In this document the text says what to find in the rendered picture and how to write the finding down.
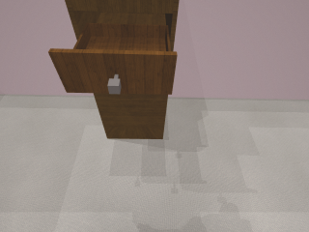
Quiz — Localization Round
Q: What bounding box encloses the handle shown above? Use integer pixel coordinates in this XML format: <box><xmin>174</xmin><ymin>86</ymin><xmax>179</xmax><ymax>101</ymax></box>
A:
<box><xmin>107</xmin><ymin>74</ymin><xmax>122</xmax><ymax>95</ymax></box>

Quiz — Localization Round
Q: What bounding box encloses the cabinet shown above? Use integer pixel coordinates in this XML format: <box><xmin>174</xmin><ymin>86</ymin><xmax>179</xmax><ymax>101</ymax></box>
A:
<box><xmin>65</xmin><ymin>0</ymin><xmax>180</xmax><ymax>139</ymax></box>

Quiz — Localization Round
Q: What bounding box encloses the drawer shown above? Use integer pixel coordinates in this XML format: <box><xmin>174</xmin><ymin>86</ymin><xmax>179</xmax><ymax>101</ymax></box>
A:
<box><xmin>48</xmin><ymin>22</ymin><xmax>178</xmax><ymax>95</ymax></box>

